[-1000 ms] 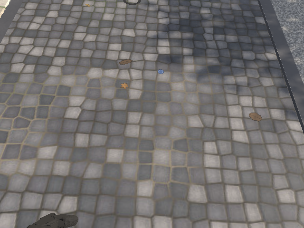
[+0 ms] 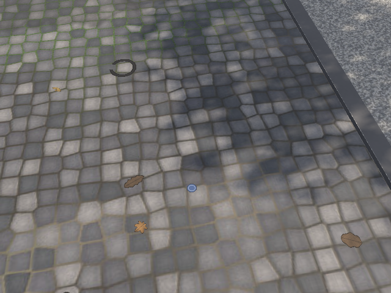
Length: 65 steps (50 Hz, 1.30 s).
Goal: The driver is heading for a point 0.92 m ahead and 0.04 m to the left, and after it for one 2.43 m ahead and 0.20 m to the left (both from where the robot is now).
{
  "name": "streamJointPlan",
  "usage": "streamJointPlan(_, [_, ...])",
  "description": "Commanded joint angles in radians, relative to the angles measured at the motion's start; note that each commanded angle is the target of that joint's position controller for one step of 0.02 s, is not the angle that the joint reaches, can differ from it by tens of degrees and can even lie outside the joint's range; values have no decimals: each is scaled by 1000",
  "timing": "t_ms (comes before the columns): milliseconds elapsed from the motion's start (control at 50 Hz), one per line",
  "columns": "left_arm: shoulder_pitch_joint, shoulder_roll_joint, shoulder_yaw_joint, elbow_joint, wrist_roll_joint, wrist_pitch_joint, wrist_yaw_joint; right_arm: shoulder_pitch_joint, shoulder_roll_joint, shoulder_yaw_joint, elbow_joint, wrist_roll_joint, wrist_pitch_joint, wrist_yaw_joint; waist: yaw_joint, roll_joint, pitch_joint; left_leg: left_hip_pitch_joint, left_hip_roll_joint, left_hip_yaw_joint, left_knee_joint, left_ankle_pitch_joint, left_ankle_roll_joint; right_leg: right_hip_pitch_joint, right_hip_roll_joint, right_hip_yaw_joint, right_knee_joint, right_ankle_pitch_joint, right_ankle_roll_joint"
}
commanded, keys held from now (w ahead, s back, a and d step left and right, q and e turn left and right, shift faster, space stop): w+e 0.16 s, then w+q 0.84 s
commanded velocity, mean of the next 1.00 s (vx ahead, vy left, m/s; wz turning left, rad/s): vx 0.50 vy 0.00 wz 0.14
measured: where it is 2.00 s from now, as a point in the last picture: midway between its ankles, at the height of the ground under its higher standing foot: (183, 194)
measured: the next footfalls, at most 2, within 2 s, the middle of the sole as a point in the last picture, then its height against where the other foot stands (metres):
right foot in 0.08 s outside the picture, level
left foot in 0.66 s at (186, 273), level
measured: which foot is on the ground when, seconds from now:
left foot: down 0.00-0.10, up 0.12-0.64, down 0.66-1.00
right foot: up 0.00-0.06, down 0.08-0.64, up 0.66-1.00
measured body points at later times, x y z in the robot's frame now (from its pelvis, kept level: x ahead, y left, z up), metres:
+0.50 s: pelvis +0.27 -0.05 +0.00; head +0.29 -0.06 +0.45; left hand +0.30 +0.22 -0.13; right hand +0.38 -0.31 -0.13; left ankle +0.45 +0.08 -0.68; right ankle +0.16 -0.08 -0.74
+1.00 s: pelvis +0.55 -0.02 +0.01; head +0.58 +0.00 +0.46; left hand +0.68 +0.25 -0.10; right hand +0.61 -0.30 -0.11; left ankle +0.48 +0.02 -0.74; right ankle +0.74 -0.17 -0.68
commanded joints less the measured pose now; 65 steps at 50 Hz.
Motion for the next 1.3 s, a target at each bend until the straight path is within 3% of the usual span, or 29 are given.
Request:
streamJointPlan(20, [-46, 54, 9, -80, 6, -11, 4, 1, -177, -38, -38, -1, 4, -11, 40, 125, 16, 3, 273, -44, 64, 862, 105, 89, 66, -70, -68, -103, -55])
streamJointPlan(60, [109, 88, 29, -41, 8, -20, 18, 6, -209, -45, -33, 0, 25, -15, 110, 129, -86, 8, 270, -19, 341, 1041, 98, 280, 145, -82, -119, -182, -105])
streamJointPlan(80, [276, 122, 50, 15, 16, -29, 33, -2, -208, -43, -44, 0, 31, -13, 185, 81, -182, -108, 249, -1, 585, 898, 71, 513, 156, -44, -189, -153, -139])
streamJointPlan(100, [362, 231, 81, 29, 23, -29, 51, 31, -124, -22, -93, 5, 28, -4, 187, -75, -294, -430, 186, -9, 907, 352, 29, 814, -98, 309, -221, -312, -216])
streamJointPlan(120, [340, 315, 99, -1, -11, -20, 57, -15, -113, -23, -168, 6, 19, 11, 158, -200, -373, -742, -19, -158, 1181, -228, -21, 956, -305, 850, -389, -258, -345])
streamJointPlan(140, [348, 283, 94, 8, -24, -9, 66, -148, -163, -31, -191, -1, 11, 14, 195, -40, -265, -858, 36, -289, 1191, -131, -12, 912, -270, 734, -424, -155, -316])
streamJointPlan(180, [249, 165, 61, 23, -27, -20, 78, -115, -124, -16, -162, 11, -4, 15, 95, 44, -82, -769, 118, -284, 1013, 16, 2, 645, -195, 465, -431, 108, -237])
streamJointPlan(240, [206, 89, 29, 35, -29, -61, 74, -23, -96, -11, -109, -22, 47, 26, 27, 21, -84, -585, 132, -270, 907, 41, -5, 484, -113, 291, -478, 310, -182])
streamJointPlan(400, [327, 110, 24, 112, -25, -95, 74, -241, -82, -14, -148, 5, 63, 45, 94, -12, 23, -770, 83, -303, 656, 309, 19, 576, -90, 113, -578, 307, -74])
streamJointPlan(520, [383, 90, 4, 163, -20, -100, 100, -383, -53, 5, -193, -7, 52, 59, 131, -7, 66, -762, 30, -207, 420, 353, 57, 713, -126, 14, -566, 476, -48])
streamJointPlan(580, [377, 126, 5, 182, -13, -96, 116, -344, -62, 3, -195, -6, 52, 56, 95, -43, 18, -636, -43, -132, 356, 229, 110, 780, -144, -34, -416, 884, -23])
streamJointPlan(620, [355, 161, 13, 181, -5, -83, 126, -188, -97, -12, -153, -9, 49, 48, 22, -73, -71, -478, -99, -118, 334, 131, 159, 788, -158, -53, -175, 1081, -15])
streamJointPlan(640, [336, 176, 17, 172, -7, -77, 125, -50, -127, -28, -112, -16, 42, 43, -42, -64, -140, -306, -110, -150, 265, 142, 192, 713, -152, -68, 25, 980, -14])
streamJointPlan(660, [297, 168, 11, 137, -16, -81, 121, 97, -194, -54, -81, -31, 40, 31, -122, 13, -226, -65, 25, -337, 209, 103, 262, 509, -108, -94, 329, 654, -7])
streamJointPlan(680, [362, 55, -8, 84, -23, -92, 94, 67, -300, -83, -90, -26, 49, 21, -19, 267, -282, 234, 317, -877, 175, 196, 439, 37, 128, -62, 713, -370, 44])
streamJointPlan(700, [271, 119, 2, 71, -7, -101, 88, 51, -266, -81, -85, 23, 54, 28, -53, 106, -292, 233, 318, -993, 84, 182, 459, -91, 111, 147, 787, -392, 27])
streamJointPlan(720, [217, 116, -3, 39, -19, -116, 81, -21, -234, -74, -95, 23, 57, 23, -19, 73, -148, 93, 303, -848, 46, 197, 419, -129, 47, 164, 721, -285, 26])
streamJointPlan(760, [210, 116, -2, 39, -12, -112, 81, -98, -148, -52, -102, 18, 54, 20, 52, -21, -22, -136, 215, -687, -2, 360, 340, -42, -8, 139, 567, -230, 46])
streamJointPlan(800, [244, 95, -8, 36, 10, -71, 75, -112, -136, -43, -101, 23, 39, 17, 92, 14, -30, -233, 149, -592, -26, 453, 313, 44, -24, 126, 476, -230, 83])
streamJointPlan(860, [191, 75, -15, 2, 12, -44, 69, -78, -181, -55, -93, 24, 23, 18, 90, 47, -25, -284, 98, -540, -47, 502, 298, 34, -29, 87, 345, -163, 120])
streamJointPlan(1060, [-126, 88, -28, -122, -10, -61, 60, 65, -203, -67, -89, 7, 39, 4, -35, 105, -20, -80, 95, -624, 67, 596, 218, -16, 37, 89, -72, 34, 114])
streamJointPlan(1100, [-66, 115, -21, -114, -13, -71, 63, 15, -218, -71, -108, 4, 37, -3, 10, 117, -29, -103, 108, -655, 111, 615, 187, 114, 54, 108, -153, -16, 89])
streamJointPlan(1140, [137, 160, -1, -55, -13, -85, 80, -46, -232, -73, -125, 7, 28, 5, 113, 90, -111, -177, 56, -636, 301, 721, 143, 412, 90, 95, -239, -53, 49])
streamJointPlan(1160, [277, 214, 16, -35, 3, -97, 95, -47, -194, -61, -137, 20, 19, 17, 175, 13, -219, -275, -8, -577, 525, 595, 116, 637, -34, 208, -275, -133, 7])
streamJointPlan(1180, [375, 297, 38, -43, 26, -92, 110, 6, -98, -38, -174, 50, 13, 16, 180, -159, -351, -522, -128, -444, 816, 93, 82, 890, -313, 568, -334, -309, -66])
streamJointPlan(1200, [321, 305, 46, -38, 11, -74, 105, 66, -137, -38, -187, 26, 22, 14, 109, -268, -368, -677, -138, -396, 954, -220, 83, 874, -399, 876, -422, -358, -142])
streamJointPlan(1220, [254, 199, 28, -53, 1, -67, 99, 35, -173, -43, -149, 2, 38, 11, 92, -90, -214, -717, -60, -403, 1010, -128, 85, 739, -356, 763, -424, -436, -138])
streamJointPlan(1240, [213, 127, 10, -50, -7, -71, 93, -26, -157, -39, -147, -6, 40, 20, 93, 1, -100, -690, -44, -391, 976, -55, 74, 604, -294, 605, -437, -262, -131])
streamJointPlan(1300, [232, 93, -5, 6, -16, -98, 81, -30, -103, -27, -141, -20, 57, 30, 51, -67, -52, -580, -37, -381, 879, -55, 36, 466, -190, 324, -417, 448, -119])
